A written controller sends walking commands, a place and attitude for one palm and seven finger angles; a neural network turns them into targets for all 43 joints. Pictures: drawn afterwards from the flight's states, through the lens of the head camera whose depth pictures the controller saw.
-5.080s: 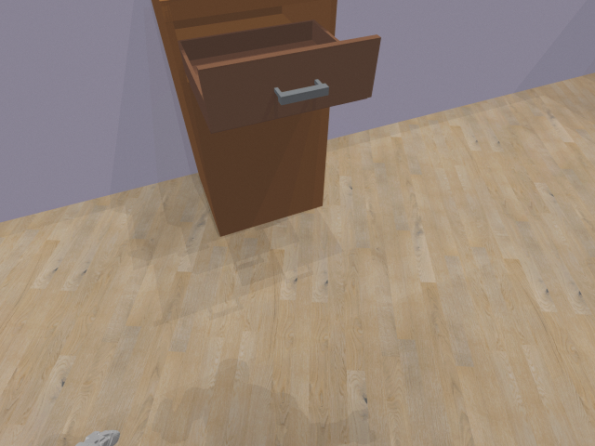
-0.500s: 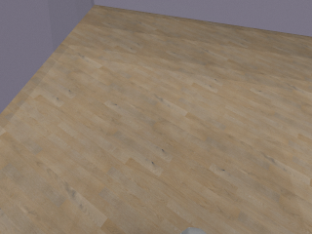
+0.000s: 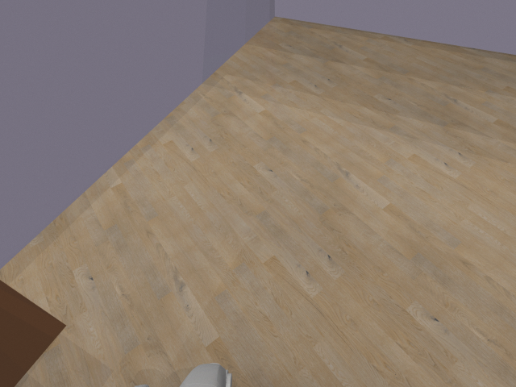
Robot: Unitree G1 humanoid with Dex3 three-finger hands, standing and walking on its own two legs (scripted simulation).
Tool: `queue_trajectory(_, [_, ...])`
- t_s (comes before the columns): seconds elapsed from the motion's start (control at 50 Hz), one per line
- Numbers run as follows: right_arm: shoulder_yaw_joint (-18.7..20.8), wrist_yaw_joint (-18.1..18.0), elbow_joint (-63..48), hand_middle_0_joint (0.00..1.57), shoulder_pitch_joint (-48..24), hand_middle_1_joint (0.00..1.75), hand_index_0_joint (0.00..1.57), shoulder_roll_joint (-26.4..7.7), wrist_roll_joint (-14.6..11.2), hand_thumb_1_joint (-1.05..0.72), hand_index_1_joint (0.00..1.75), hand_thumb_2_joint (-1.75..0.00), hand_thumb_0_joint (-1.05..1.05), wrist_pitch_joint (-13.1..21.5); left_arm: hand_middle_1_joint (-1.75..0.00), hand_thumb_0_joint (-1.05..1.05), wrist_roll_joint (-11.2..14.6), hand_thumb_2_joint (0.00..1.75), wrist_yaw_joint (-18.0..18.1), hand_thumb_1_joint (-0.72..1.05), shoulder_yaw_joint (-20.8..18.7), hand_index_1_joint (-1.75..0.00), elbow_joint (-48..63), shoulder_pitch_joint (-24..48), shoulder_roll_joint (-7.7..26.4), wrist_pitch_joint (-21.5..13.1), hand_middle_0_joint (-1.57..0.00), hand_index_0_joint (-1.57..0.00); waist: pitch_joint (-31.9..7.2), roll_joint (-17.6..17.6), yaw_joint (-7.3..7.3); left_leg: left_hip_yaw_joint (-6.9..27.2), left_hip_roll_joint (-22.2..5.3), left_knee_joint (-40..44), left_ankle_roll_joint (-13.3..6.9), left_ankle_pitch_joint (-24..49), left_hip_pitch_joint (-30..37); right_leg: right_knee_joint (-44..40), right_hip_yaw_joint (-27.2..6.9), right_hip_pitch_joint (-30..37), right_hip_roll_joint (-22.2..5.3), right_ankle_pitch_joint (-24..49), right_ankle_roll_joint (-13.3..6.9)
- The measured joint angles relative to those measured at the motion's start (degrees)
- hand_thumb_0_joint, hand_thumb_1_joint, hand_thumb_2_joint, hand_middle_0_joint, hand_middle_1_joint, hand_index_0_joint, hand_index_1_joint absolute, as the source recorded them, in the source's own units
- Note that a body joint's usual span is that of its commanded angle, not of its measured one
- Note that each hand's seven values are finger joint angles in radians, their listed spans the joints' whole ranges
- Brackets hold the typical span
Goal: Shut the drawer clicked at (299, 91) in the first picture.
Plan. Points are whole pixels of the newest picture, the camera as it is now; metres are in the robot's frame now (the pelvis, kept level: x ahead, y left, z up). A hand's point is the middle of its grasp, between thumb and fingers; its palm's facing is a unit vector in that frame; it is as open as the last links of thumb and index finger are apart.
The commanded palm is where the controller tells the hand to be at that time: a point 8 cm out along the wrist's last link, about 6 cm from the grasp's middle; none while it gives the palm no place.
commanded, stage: turn to face it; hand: left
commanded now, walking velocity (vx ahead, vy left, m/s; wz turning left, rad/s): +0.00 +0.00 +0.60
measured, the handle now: out of the picture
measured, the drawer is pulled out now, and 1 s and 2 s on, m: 0.29 0.29 0.29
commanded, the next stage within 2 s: take the last steps up to it in 1.64 s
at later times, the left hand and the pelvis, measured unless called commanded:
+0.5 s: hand out of the picture +0.00 +0.25 -0.16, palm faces +0.35 -0.89 -0.30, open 7.4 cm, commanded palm none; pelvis -0.01 +0.01 -0.01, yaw +18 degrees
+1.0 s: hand out of the picture -0.11 +0.22 -0.19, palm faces +0.63 -0.74 -0.25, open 7.4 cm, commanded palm none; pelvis -0.02 +0.02 -0.02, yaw +37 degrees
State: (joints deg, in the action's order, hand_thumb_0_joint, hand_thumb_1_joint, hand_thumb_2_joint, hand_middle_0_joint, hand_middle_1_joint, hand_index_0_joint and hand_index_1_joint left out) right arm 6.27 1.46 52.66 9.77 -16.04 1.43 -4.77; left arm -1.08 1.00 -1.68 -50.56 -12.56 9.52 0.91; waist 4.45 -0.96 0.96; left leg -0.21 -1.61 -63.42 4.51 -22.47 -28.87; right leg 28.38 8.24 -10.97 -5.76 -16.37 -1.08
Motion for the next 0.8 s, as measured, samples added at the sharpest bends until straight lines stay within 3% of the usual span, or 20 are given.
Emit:
queue_trajectory(0.14, [-1.33,0.19,0.06,0.2,-3.06,0.3,0.19,0.85,-0.43,-0.91,0.3,-0.9,0.01,-0.07,-0.3,0.01,-0.39,0.9,-0.25,0.91,-0.68,-0.3,-0.71,-1.66,1.98,0.3,-0.2,-0.21,1.69,1.64,-2.34,-3.17,-0.93,16.23,-0.62,-2.76,7.59,2.48,4.62,-1.12,-3.2,-1.36,1.13])
queue_trajectory(0.2, [-1.98,0.25,-1.12,0.2,-3.79,0.3,0.19,1.29,-0.46,-0.91,0.3,-0.9,0.01,0.99,-0.3,0.01,-0.1,0.9,-0.31,0.91,-1.52,-0.3,-1.31,-2.7,3.65,0.87,-0.2,-0.2,1.47,2.39,-2.82,-5.1,-0.4,28.13,-1.72,3.47,12.8,6.62,6.69,-2.77,-4.83,-3.53,2.41])
queue_trajectory(0.22, [-2.14,0.35,-1.83,0.2,-3.67,0.3,0.19,0.98,-0.35,-0.91,0.3,-0.9,0.01,1.59,-0.3,0.01,0.15,0.9,-0.43,0.91,-1.84,-0.3,-1.23,-3.4,4.07,1.19,-0.2,-0.2,0.76,1.77,-2.81,-4.47,-0.8,31.53,-3.2,7.06,14.07,9.89,6.88,-4.48,-4.85,-4.69,3.08])
queue_trajectory(0.28, [-2.58,-0.12,-2.17,0.2,-4.38,0.3,0.2,2.46,-0.33,-0.91,0.3,-0.9,0.01,2.86,-0.3,0.01,0.21,0.9,-0.15,0.91,-2.88,-0.3,-2.26,-2.26,6.47,3.02,-0.2,-0.2,1.73,4.03,-3.3,-3.5,0.63,28.05,-4.62,4.0,12.38,25.19,-0.43,-11.08,-3.91,-13.27,5.1])
queue_trajectory(0.36, [-3.03,-0.92,-1.99,0.2,-3.58,0.3,0.2,3.2,-0.09,-0.91,0.3,-0.9,0.01,2.84,-0.3,0.01,0.42,0.9,-0.39,0.91,-3.38,-0.3,-2.34,-0.47,6.98,3.32,-0.2,-0.2,1.69,3.33,-2.99,-0.77,1.2,30.5,-4.23,5.43,13.04,33.09,-4.86,-15.86,-1.19,-9.77,5.95])
queue_trajectory(0.46, [-2.93,-0.86,-1.32,0.2,-2.53,0.3,0.2,3.08,0.1,-0.9,0.3,-0.9,0.01,2.17,-0.3,0.01,0.67,0.9,-0.66,0.91,-2.83,-0.3,-0.37,1.19,5.67,2.72,-0.2,-0.2,1.15,1.37,-2.05,2.55,1.99,32.63,-3.86,7.32,13.06,24.79,-6.61,-14.35,1.04,-8.53,5.99])
queue_trajectory(0.54, [-2.32,-0.83,-1.15,0.2,-1.38,0.3,0.2,2.54,-0.01,-0.9,0.3,-0.9,0.01,1.47,-0.3,0.01,0.88,0.9,-0.71,0.91,-2.06,-0.3,1.39,1.91,4.25,1.42,-0.2,-0.2,0.43,-0.4,-1.12,5.63,2.73,30.02,-2.51,6.62,11.0,10.3,-6.19,-8.16,3.21,-3.7,5.48])
queue_trajectory(0.58, [-1.57,-0.83,-0.96,0.2,-0.96,0.3,0.2,1.67,-0.35,-0.9,0.3,-0.9,0.01,1.09,-0.3,0.01,0.39,0.9,-0.54,0.91,-1.5,-0.3,1.97,2.01,3.02,0.32,-0.2,-0.2,0.36,-2.19,-0.95,6.86,2.88,23.67,-2.65,1.52,8.16,7.81,-4.48,-6.89,3.72,-1.92,2.39])
queue_trajectory(0.62, [-0.97,-0.76,-0.48,0.2,-0.6,0.3,0.2,1.11,-0.19,-0.9,0.3,-0.9,0.01,0.51,-0.3,0.01,0.2,0.9,-0.37,0.91,-0.86,-0.3,2.34,1.73,1.91,-0.1,-0.2,-0.2,0.41,-2.61,-0.8,5.72,3.67,11.87,-2.8,-4.34,4.25,7.89,-2.8,-6.11,2.83,-2.44,0.32])
queue_trajectory(0.68, [-0.55,-0.15,0.06,0.2,-0.3,0.3,0.2,0.62,-0.02,-0.91,0.3,-0.9,0.01,0.15,-0.3,0.01,0.02,0.9,-0.05,0.91,-0.41,-0.3,2.11,0.93,0.75,0.1,-0.2,-0.2,0.45,-2.23,-0.53,2.44,2.74,-0.7,-2.05,-2.69,0.69,4.8,-0.92,-3.63,1.46,-1.49,-0.16])
queue_trajectory(0.74, [-0.62,0.26,0.33,0.2,-0.13,0.3,0.2,0.73,-0.09,-0.91,0.3,-0.9,0.01,-0.01,-0.3,0.01,-0.12,0.9,0.03,0.91,-0.07,-0.3,1.51,0.4,0.39,0.15,-0.2,-0.2,0.6,-1.08,-0.19,0.08,1.18,-1.45,-1.06,-1.33,0.84,2.26,0.97,-1.79,0.07,-0.5,0.01])
queue_trajectory(0.8, [-0.9,0.42,0.68,0.2,-0.36,0.3,0.19,1.07,-0.2,-0.91,0.3,-0.9,0.01,-0.28,-0.3,0.01,-0.25,0.9,-0.06,0.91,0.05,-0.3,1.06,0.07,0.54,0.12,-0.2,-0.2,0.85,0.12,-0.43,-1.57,-0.04,3.91,-0.57,-1.74,2.83,1.26,3.0,-0.94,-1.2,-0.28,0.32])
